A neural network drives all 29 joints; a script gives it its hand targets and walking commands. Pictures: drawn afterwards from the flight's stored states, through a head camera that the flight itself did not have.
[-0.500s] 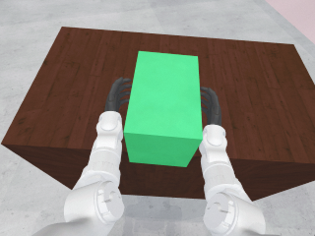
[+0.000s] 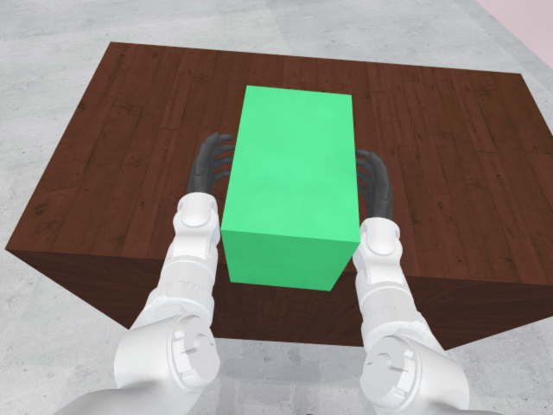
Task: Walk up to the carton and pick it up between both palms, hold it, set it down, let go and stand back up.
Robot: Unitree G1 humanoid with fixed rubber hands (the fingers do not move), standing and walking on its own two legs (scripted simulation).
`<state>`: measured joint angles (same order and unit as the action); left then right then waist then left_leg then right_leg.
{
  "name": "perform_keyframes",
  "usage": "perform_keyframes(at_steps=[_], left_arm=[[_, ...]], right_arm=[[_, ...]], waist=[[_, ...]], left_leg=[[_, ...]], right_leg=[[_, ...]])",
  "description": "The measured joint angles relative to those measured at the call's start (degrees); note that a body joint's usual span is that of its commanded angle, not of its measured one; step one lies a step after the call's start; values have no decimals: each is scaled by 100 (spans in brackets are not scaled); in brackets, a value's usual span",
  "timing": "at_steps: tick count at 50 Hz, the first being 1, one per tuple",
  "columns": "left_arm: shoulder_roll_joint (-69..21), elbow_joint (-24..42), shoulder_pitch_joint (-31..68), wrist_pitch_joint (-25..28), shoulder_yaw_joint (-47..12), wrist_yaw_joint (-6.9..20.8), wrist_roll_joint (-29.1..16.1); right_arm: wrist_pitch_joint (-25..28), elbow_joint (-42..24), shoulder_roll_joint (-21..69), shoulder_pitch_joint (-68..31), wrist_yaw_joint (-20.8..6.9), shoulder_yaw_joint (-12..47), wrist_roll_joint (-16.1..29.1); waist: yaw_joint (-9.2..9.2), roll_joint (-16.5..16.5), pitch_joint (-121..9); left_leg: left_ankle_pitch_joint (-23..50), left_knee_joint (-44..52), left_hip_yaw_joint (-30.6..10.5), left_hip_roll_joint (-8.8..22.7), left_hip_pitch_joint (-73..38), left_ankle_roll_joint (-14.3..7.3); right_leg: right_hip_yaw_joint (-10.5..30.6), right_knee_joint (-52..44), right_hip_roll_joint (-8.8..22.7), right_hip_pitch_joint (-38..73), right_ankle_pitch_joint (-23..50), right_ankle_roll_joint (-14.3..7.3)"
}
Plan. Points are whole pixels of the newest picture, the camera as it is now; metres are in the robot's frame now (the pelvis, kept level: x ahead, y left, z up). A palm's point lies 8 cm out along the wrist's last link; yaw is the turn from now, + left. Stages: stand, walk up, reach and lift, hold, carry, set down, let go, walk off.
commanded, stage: reach and lift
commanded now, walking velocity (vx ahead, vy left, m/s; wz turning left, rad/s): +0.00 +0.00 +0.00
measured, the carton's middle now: (289, 190) +0.44 +0.00 +0.01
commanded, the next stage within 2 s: none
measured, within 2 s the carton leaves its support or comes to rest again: leaves its support in 1.26 s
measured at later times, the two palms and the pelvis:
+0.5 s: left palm (199, 194) +0.40 +0.13 +0.05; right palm (378, 213) +0.38 -0.12 +0.05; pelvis -0.03 +0.00 +0.00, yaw +0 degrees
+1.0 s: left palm (199, 194) +0.40 +0.13 +0.05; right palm (376, 211) +0.39 -0.12 +0.05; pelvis -0.02 +0.00 -0.01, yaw +0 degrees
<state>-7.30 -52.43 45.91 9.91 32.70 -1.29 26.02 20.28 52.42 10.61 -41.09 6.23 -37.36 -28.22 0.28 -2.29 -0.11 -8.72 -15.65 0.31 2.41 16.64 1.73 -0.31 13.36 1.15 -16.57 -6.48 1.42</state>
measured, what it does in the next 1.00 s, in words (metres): stands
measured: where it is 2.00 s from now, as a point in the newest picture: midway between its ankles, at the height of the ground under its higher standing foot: outside the picture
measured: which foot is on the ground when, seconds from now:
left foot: down 0.00-1.00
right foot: down 0.00-1.00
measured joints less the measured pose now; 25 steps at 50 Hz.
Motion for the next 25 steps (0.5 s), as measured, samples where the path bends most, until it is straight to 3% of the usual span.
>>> perform_keyframes(at_steps=[9, 25], left_arm=[[0, -11, -65, 140, -94, -43, 27], [223, -777, 270, 1201, -90, -319, -36]], right_arm=[[251, 145, -43, 46, 48, -2, -8], [1392, 1199, -432, -410, 364, -110, -114]], waist=[[26, -30, -150], [32, -12, -370]], left_leg=[[-14, -80, -3, 26, 172, 17], [231, -164, -88, 45, 831, 44]], right_leg=[[-4, 16, -25, -143, 23, -12], [-84, -18, -47, -718, 305, -43]])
